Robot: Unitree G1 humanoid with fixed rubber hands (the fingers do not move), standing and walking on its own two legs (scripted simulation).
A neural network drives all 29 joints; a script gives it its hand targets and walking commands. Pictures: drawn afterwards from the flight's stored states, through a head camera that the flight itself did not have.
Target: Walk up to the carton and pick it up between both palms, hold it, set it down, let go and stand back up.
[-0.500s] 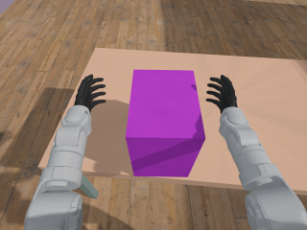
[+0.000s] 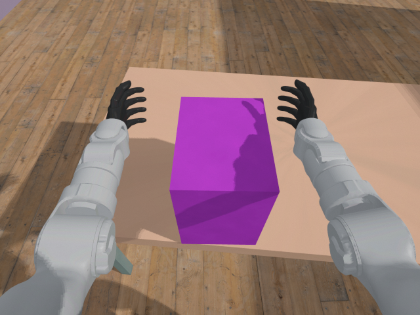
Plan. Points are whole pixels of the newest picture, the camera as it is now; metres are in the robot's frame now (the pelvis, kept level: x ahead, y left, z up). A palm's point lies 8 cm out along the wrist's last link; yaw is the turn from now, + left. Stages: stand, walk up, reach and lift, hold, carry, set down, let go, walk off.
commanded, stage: reach and lift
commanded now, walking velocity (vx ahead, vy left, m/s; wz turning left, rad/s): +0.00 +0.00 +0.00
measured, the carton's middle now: (220, 174) +0.43 +0.00 -0.05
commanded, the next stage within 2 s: none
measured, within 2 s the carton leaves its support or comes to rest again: neither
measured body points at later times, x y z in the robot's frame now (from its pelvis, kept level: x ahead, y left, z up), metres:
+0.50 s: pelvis -0.02 +0.01 -0.04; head +0.07 +0.02 +0.40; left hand +0.43 +0.20 +0.00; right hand +0.43 -0.15 +0.00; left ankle -0.02 +0.13 -0.74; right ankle +0.01 -0.13 -0.74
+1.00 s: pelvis -0.03 +0.00 -0.05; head +0.08 +0.01 +0.38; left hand +0.43 +0.16 -0.02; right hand +0.43 -0.14 -0.02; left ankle -0.02 +0.13 -0.74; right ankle +0.01 -0.13 -0.74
